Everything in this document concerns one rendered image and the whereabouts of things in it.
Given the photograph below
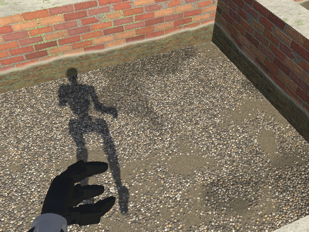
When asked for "robot left forearm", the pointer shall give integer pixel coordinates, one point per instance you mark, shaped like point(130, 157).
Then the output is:
point(49, 222)

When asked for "robot left hand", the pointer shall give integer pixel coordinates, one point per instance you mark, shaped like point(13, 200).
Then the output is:
point(62, 195)

